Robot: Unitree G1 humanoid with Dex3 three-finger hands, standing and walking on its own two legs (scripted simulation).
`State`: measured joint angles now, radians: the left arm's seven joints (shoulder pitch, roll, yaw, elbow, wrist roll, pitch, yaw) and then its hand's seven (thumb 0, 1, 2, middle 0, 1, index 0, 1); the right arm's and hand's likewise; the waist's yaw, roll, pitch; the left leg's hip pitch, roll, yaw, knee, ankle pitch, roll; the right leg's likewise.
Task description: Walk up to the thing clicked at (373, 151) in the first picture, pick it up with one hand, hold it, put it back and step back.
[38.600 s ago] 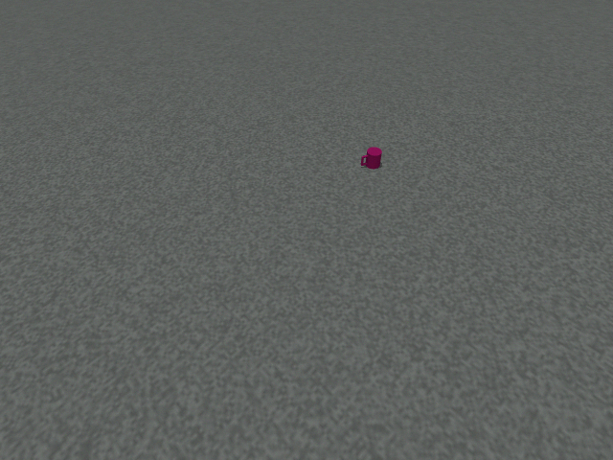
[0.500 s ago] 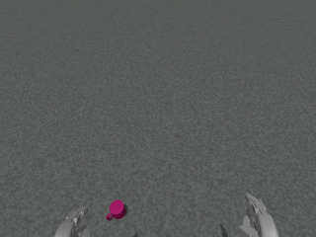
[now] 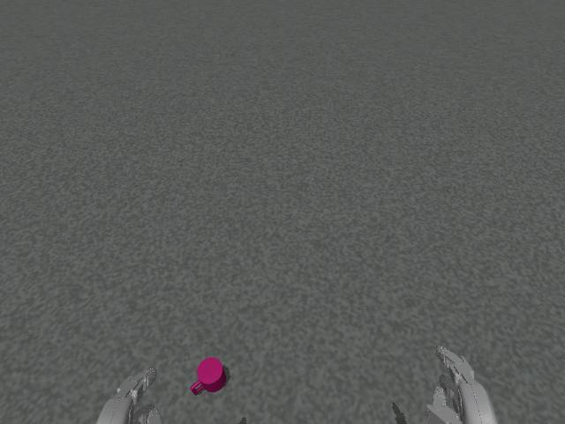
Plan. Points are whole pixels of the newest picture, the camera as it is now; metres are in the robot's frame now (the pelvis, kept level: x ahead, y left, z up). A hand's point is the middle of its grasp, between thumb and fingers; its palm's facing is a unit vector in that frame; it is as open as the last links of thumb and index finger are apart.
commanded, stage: stand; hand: left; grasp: from above
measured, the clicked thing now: (207, 378) +0.42 +0.25 -0.67
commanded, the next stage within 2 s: none
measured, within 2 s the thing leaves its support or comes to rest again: neither
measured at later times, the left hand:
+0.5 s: hand out of the picture +0.07 +0.24 -0.11, palm faces +0.04 -0.94 -0.33, open 7.4 cm
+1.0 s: hand out of the picture +0.03 +0.24 -0.10, palm faces +0.04 -0.94 -0.34, open 7.4 cm
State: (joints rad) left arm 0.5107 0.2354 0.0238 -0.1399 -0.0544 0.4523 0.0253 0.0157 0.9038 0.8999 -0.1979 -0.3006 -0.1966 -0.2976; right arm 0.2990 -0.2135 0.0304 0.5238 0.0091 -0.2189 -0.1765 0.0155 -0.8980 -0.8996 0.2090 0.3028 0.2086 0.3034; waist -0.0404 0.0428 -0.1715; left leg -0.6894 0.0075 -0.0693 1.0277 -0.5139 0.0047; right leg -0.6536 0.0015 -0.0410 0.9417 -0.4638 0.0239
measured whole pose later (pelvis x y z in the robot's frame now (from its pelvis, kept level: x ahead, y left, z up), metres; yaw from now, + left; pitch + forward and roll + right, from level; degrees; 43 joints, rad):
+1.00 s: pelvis -0.01 +0.00 +0.07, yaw +1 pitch -5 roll +0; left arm 0.18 0.29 0.03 1.11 0.03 0.01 0.04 0.01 0.90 0.90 -0.20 -0.30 -0.20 -0.30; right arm 0.16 -0.29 -0.04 1.09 -0.03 0.01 -0.02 0.01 -0.90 -0.90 0.21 0.30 0.21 0.30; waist 0.01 0.01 0.06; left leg -0.10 -0.03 -0.04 0.38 -0.20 0.02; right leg -0.10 -0.05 -0.02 0.38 -0.19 0.04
